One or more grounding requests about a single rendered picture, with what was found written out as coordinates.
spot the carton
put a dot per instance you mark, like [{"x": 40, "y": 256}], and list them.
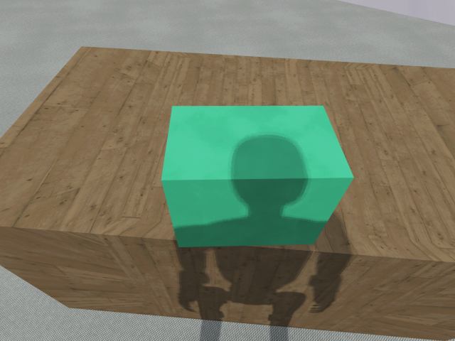
[{"x": 252, "y": 175}]

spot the pedestal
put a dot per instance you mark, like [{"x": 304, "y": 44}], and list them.
[{"x": 84, "y": 216}]

